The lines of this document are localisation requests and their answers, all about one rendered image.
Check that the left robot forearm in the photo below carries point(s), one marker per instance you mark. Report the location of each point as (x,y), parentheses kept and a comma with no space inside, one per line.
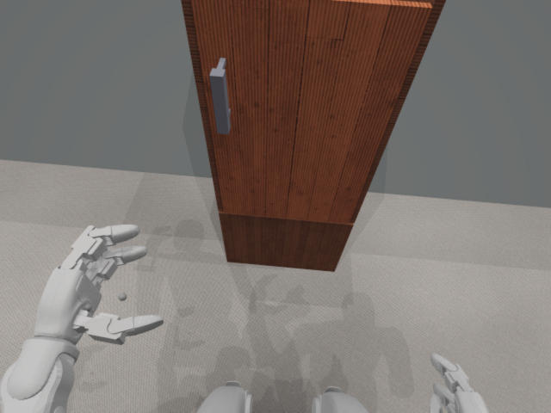
(40,381)

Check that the handle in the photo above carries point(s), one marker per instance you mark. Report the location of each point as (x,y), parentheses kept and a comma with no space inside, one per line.
(220,97)

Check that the robot left thigh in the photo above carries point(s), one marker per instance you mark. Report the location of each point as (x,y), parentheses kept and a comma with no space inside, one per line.
(227,399)

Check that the robot right hand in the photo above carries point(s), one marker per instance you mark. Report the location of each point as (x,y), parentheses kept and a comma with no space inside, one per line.
(464,399)

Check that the cupboard door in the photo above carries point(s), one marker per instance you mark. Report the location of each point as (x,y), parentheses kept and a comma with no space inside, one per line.
(311,86)

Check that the robot left shin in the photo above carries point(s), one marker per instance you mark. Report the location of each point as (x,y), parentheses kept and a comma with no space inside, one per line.
(233,383)

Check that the robot left hand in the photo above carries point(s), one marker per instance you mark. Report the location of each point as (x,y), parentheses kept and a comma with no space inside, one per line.
(69,288)

